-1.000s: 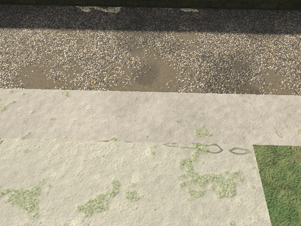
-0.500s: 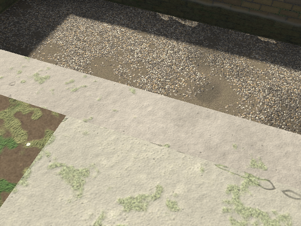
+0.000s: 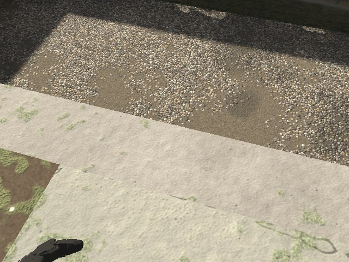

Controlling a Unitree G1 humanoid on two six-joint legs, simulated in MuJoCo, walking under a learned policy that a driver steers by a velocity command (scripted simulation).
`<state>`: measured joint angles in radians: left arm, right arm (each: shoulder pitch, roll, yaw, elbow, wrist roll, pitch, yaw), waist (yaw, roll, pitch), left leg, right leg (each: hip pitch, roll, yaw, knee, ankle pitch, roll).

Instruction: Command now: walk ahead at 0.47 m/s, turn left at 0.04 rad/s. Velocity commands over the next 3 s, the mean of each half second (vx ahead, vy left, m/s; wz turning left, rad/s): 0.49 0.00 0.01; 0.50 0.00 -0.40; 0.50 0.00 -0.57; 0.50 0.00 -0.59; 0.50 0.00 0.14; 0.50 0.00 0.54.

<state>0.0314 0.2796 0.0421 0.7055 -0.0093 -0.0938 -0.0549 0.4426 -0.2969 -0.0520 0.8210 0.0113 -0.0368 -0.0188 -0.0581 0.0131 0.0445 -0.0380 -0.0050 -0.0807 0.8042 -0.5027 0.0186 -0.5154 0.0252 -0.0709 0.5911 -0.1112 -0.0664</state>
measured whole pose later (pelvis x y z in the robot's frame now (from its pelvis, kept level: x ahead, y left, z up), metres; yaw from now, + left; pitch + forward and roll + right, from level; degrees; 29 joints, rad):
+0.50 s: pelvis +0.29 +0.04 +0.01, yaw -1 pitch +2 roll -2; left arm 0.36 0.30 0.05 0.88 -0.02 -0.05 -0.01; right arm 0.08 -0.26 -0.04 0.68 0.00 -0.08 0.03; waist 0.06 0.00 0.04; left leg -0.49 0.02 0.03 0.57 -0.10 0.05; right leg -0.06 0.00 0.00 0.63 -0.49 -0.01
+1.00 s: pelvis +0.54 +0.01 -0.01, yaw -15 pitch +0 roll +2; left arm 0.15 0.22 0.05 0.68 -0.01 0.03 -0.01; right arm 0.32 -0.26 -0.07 0.86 0.03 -0.03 -0.03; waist -0.03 -0.01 0.06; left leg -0.07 0.08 0.24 0.76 -0.51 -0.01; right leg -0.51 0.01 -0.06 0.67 -0.13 -0.12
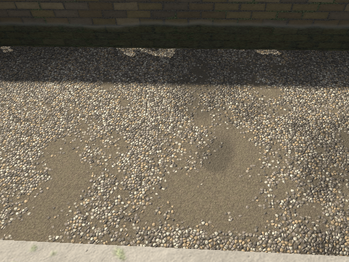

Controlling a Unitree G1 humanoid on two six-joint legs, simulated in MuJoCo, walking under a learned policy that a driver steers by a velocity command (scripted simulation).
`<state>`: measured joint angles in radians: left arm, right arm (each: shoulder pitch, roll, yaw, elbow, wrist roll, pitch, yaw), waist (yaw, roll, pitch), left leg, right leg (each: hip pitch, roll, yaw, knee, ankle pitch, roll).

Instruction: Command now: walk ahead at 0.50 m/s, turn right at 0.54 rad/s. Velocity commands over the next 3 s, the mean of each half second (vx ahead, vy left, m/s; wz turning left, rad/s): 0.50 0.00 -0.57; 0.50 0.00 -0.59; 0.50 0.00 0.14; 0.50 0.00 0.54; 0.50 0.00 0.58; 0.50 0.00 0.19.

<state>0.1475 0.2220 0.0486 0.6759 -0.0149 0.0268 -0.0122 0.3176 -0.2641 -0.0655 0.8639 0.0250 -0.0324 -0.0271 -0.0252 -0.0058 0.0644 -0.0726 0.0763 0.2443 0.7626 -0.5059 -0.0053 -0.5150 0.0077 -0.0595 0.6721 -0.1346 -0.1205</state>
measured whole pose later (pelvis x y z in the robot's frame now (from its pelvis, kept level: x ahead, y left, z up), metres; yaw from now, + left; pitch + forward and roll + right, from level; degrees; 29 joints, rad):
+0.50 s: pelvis +0.20 +0.02 +0.01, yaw -19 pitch +0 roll +1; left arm 0.41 0.23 0.04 0.65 0.00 0.07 0.05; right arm 0.16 -0.23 -0.01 0.67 -0.03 -0.05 0.00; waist 0.03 0.00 -0.02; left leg -0.42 0.00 -0.07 0.67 -0.23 -0.02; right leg -0.23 0.16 0.26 0.72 -0.45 -0.05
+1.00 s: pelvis +0.26 -0.02 +0.02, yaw -36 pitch +1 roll +2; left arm 0.12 0.24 -0.07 0.41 0.01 0.09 0.03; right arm 0.12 -0.35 0.00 0.62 -0.01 -0.01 0.01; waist -0.04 0.03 0.03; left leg -0.41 -0.02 0.00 1.02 -0.48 -0.05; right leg -0.41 0.02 0.09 0.61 -0.21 -0.03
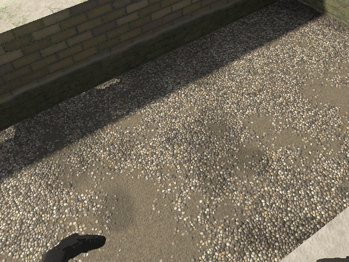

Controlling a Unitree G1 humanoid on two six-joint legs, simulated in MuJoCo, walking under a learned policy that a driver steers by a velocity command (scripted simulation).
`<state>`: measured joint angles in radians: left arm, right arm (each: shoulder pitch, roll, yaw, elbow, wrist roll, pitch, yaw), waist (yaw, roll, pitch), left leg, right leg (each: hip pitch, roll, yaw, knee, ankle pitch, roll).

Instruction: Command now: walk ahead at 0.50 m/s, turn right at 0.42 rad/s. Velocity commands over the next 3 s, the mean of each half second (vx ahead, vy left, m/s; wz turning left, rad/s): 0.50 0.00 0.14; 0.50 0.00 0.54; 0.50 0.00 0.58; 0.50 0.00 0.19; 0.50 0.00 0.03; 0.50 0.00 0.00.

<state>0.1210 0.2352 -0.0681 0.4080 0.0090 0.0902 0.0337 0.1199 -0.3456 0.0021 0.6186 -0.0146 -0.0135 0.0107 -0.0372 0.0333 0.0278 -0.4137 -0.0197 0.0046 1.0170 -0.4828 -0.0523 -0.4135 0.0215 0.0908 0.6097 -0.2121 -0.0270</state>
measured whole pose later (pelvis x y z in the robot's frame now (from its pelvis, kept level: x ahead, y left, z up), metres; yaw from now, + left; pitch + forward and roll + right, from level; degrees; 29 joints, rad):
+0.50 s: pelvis +0.05 +0.01 +0.00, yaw +8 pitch +0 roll +0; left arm 0.07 0.28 -0.09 0.44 0.10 0.02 -0.01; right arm 0.05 -0.28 0.10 0.44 -0.04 0.05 0.03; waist 0.03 0.00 -0.01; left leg -0.25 -0.10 -0.13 0.54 -0.29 0.03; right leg -0.28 -0.03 -0.03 0.56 -0.29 0.01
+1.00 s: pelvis +0.04 -0.01 -0.01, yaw +20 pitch +0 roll -1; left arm 0.15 0.26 -0.03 0.49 0.10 0.04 0.00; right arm 0.09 -0.28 0.05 0.39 -0.01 0.09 0.03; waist 0.02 0.01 -0.01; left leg -0.35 -0.16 -0.33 0.68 -0.30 -0.01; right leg -0.28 -0.08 -0.24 0.65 -0.36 -0.02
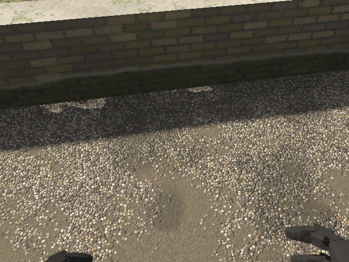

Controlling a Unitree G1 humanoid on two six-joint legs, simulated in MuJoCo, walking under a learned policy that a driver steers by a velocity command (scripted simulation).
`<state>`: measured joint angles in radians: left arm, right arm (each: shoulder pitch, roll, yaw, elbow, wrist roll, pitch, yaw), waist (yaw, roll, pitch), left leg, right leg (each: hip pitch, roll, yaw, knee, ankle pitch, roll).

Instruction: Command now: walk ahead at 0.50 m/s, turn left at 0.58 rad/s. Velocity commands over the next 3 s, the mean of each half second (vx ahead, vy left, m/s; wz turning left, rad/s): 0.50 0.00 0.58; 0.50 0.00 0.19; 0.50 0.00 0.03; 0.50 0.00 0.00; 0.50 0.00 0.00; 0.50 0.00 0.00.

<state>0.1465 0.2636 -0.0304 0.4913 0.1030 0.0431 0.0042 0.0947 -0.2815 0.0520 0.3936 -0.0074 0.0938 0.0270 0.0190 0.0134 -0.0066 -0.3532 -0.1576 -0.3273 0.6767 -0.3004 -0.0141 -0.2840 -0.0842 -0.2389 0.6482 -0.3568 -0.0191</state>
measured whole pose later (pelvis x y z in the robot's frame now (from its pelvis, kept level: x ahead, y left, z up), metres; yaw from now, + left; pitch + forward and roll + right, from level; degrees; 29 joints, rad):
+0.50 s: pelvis +0.00 -0.01 -0.03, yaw +18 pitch +0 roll -1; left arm 0.10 0.29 0.02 0.67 0.02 0.07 0.03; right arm 0.25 -0.24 0.01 0.48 0.01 0.08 0.00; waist -0.06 -0.06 0.05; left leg -0.48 0.00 0.00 0.93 -0.44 0.05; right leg -0.41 -0.15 -0.24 1.16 -0.60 0.02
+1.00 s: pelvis +0.01 -0.02 +0.01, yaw +25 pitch +0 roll -1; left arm 0.10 0.24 -0.12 0.48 0.07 0.04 -0.03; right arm 0.08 -0.21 0.12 0.46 -0.07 0.03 0.05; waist 0.00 -0.02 -0.04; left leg -0.29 -0.03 -0.12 0.53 -0.23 -0.01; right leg -0.20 0.00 -0.01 0.49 -0.28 0.00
